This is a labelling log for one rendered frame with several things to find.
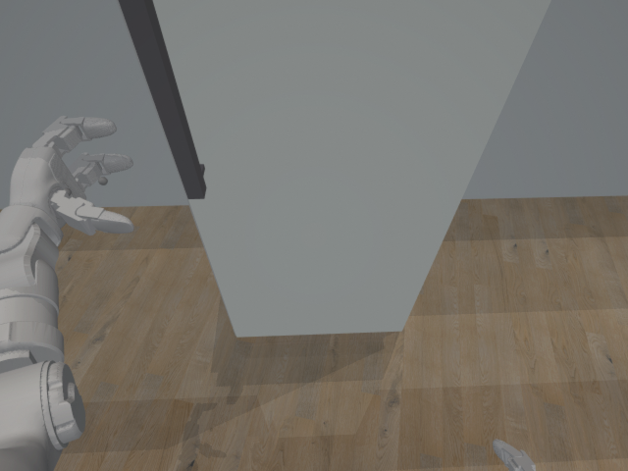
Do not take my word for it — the handle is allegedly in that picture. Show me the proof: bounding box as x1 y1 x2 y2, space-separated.
119 0 206 199

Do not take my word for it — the left robot hand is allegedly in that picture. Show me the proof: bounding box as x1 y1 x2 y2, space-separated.
9 116 134 236

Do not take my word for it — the fridge door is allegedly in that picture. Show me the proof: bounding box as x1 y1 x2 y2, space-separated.
153 0 551 338

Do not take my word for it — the left robot upper arm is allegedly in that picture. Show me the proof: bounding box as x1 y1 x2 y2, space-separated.
0 360 85 471

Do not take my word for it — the right robot hand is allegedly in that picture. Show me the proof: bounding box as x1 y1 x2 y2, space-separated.
493 439 536 471

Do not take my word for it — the left robot forearm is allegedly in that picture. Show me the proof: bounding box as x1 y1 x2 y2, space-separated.
0 205 65 374

